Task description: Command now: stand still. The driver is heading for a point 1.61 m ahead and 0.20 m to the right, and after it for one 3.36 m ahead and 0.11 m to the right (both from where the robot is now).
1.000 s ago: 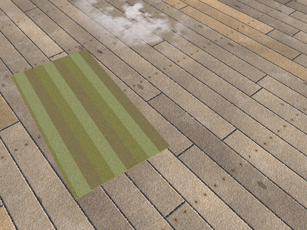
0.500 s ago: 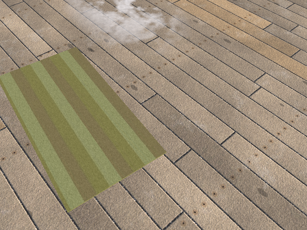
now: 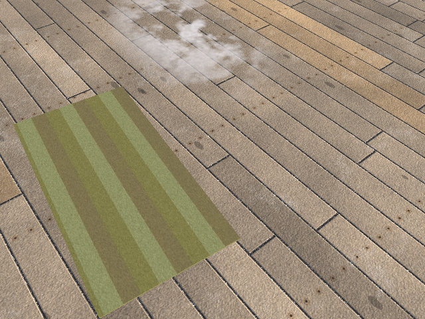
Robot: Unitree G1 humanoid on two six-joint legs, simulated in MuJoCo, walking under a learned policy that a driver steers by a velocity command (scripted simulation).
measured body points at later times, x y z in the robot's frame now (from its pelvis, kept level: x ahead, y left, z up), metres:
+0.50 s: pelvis +0.01 +0.01 +0.00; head +0.01 +0.01 +0.45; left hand -0.02 +0.22 -0.16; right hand -0.03 -0.20 -0.17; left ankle -0.01 +0.11 -0.74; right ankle +0.00 -0.09 -0.74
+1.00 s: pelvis +0.18 -0.04 +0.00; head +0.20 -0.05 +0.45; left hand +0.04 +0.16 -0.13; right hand +0.31 -0.26 -0.14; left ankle +0.30 +0.08 -0.69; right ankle +0.05 -0.10 -0.74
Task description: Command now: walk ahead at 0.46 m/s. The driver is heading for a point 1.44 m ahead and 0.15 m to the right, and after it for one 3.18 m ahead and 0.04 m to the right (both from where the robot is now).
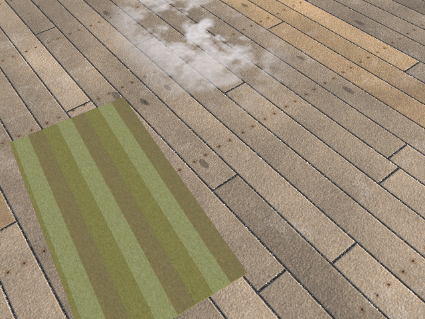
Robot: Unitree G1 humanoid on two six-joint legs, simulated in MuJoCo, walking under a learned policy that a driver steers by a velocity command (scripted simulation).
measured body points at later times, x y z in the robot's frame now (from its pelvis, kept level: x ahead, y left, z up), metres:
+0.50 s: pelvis +0.28 +0.03 +0.00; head +0.30 +0.03 +0.45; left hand +0.41 +0.25 -0.13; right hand +0.19 -0.20 -0.14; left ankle +0.22 +0.07 -0.74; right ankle +0.42 -0.13 -0.68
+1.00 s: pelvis +0.56 -0.02 +0.01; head +0.58 -0.03 +0.46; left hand +0.50 +0.22 -0.14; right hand +0.66 -0.26 -0.14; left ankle +0.64 +0.13 -0.67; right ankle +0.54 -0.08 -0.74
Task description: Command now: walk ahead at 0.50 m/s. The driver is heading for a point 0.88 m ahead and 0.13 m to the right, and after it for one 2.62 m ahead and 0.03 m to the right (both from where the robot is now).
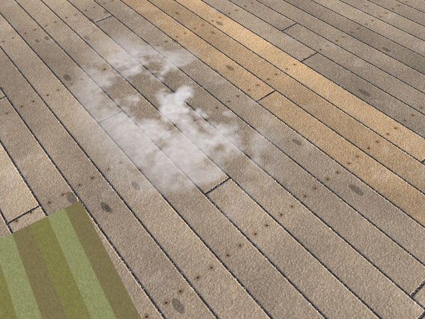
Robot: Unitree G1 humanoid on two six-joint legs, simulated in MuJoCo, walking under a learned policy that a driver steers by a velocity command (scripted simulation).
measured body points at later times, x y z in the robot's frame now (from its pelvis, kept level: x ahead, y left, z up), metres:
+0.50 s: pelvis +0.27 +0.06 +0.00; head +0.29 +0.07 +0.45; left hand +0.33 +0.31 -0.15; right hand +0.27 -0.19 -0.14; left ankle +0.28 +0.12 -0.75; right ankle +0.27 -0.09 -0.66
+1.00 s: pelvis +0.52 -0.02 -0.01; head +0.55 -0.03 +0.44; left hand +0.67 +0.22 -0.15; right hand +0.51 -0.28 -0.15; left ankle +0.48 +0.15 -0.64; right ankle +0.54 -0.05 -0.75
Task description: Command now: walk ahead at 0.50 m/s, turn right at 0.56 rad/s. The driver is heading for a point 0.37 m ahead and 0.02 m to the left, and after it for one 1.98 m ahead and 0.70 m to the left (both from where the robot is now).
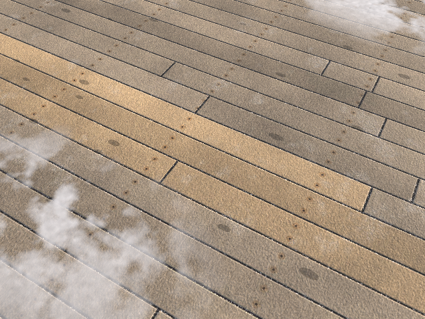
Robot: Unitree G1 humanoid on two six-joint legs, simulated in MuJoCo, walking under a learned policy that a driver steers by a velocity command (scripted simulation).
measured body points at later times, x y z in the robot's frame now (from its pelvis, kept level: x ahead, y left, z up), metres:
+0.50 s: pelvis +0.28 +0.04 -0.01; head +0.31 +0.04 +0.44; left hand +0.33 +0.31 -0.15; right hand +0.39 -0.24 -0.11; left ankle +0.38 +0.10 -0.73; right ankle +0.09 -0.03 -0.65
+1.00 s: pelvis +0.44 +0.00 +0.00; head +0.47 -0.01 +0.44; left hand +0.60 +0.27 -0.09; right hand +0.51 -0.28 -0.13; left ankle +0.38 +0.10 -0.72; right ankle +0.51 -0.09 -0.74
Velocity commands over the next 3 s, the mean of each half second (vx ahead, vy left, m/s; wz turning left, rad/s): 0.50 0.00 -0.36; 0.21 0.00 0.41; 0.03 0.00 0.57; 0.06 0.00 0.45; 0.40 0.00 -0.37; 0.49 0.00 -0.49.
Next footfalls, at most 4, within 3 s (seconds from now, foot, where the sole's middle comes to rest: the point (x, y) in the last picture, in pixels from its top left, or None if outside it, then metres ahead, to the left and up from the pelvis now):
0.42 left None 0.42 0.09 -0.77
0.96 right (249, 288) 0.55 -0.08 -0.77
1.44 left None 0.42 0.11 -0.77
1.96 right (237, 300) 0.52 -0.04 -0.77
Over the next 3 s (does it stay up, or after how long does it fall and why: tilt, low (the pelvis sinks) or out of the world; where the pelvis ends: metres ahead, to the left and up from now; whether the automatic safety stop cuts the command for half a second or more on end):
stays up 0.84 0.20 -0.01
